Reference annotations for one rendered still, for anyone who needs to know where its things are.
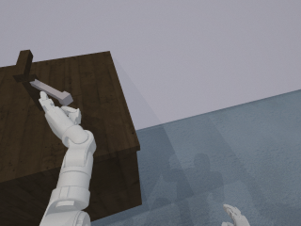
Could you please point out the tap lever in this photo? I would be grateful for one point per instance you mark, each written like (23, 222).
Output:
(63, 97)

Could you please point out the robot left forearm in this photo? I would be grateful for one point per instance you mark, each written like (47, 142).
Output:
(71, 192)

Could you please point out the robot left hand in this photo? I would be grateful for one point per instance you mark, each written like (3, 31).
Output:
(61, 118)

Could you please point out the robot right hand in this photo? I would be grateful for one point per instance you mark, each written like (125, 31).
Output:
(235, 215)

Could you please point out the robot left upper arm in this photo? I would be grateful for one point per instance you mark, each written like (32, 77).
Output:
(70, 218)

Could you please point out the counter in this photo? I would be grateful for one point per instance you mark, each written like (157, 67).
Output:
(31, 155)

